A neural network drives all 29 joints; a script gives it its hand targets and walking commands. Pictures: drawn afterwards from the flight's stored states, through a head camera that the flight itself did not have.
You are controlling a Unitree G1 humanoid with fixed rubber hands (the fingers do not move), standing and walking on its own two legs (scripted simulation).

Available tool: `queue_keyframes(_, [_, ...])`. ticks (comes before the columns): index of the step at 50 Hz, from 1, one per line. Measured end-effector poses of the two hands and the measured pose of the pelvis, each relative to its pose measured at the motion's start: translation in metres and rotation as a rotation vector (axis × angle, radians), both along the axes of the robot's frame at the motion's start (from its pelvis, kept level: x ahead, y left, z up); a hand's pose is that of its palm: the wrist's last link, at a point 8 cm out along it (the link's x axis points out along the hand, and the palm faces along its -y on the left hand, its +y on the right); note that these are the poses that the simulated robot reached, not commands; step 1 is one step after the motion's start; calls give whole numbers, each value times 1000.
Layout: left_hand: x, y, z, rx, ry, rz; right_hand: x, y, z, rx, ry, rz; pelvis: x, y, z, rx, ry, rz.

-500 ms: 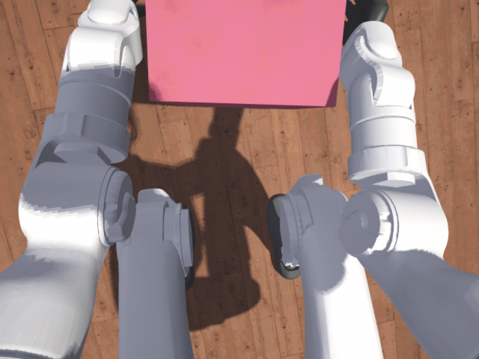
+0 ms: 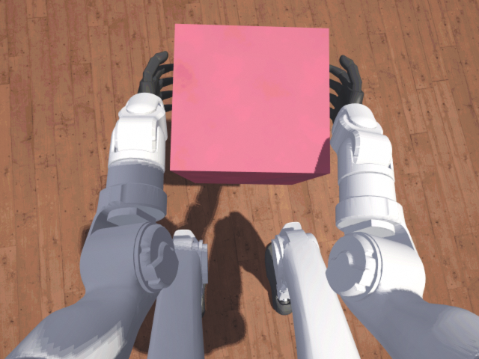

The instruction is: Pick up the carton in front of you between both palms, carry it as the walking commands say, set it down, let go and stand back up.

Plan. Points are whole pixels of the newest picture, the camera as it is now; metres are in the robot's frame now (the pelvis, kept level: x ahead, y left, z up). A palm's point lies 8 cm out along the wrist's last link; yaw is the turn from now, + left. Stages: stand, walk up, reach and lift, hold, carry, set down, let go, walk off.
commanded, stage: reach and lift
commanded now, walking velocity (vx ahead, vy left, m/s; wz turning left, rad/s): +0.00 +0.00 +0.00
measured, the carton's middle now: (247, 123) +0.48 -0.02 -0.12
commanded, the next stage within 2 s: none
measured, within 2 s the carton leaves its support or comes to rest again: neither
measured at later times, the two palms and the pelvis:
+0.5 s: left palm (112, 89) +0.45 +0.13 +0.09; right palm (409, 84) +0.44 -0.16 +0.10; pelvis +0.04 +0.00 +0.13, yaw +1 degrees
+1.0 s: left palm out of the picture +0.39 +0.14 +0.23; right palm out of the picture +0.40 -0.15 +0.24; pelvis +0.09 +0.00 +0.24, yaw +1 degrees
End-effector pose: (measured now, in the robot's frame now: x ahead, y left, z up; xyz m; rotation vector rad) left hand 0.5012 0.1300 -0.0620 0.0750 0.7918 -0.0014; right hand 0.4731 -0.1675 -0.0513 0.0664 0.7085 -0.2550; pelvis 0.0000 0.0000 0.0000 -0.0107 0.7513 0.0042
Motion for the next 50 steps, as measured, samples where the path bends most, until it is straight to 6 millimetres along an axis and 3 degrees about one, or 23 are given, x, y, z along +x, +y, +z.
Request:
queue_keyframes(11, [-17,0,74,-15,-37,21,-15,0,73,2,-37,6,14,1,50,3,-74,3])
queue_keyframes(25, [-51,5,148,-19,-35,67,-35,3,150,10,-34,42,42,-2,125,9,-211,5])
queue_keyframes(34, [-81,9,203,-12,-43,88,-60,7,202,36,-43,45,63,-3,174,11,-336,9])
queue_keyframes(50, [-111,15,291,-18,-59,133,-77,13,293,-15,-54,126,89,-4,235,16,-635,8])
